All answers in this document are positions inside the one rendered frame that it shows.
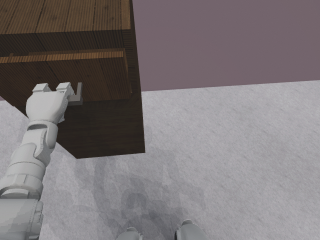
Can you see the cabinet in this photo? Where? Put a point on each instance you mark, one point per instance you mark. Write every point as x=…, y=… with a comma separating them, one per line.
x=96, y=128

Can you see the right robot thigh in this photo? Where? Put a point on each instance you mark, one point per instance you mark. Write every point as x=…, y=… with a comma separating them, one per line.
x=190, y=232

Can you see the robot left forearm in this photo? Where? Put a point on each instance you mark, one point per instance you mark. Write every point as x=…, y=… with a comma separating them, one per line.
x=24, y=175

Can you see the right robot shin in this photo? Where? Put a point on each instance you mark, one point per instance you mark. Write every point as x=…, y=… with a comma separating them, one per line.
x=188, y=221

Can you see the handle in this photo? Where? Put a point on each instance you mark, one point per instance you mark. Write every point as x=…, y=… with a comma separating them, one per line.
x=74, y=100

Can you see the left robot upper arm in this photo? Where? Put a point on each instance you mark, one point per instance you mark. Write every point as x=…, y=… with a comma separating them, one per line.
x=20, y=218

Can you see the robot left hand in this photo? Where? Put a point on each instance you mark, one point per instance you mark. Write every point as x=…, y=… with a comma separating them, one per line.
x=47, y=105

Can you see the drawer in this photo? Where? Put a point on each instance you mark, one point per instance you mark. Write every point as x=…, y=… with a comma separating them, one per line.
x=104, y=74

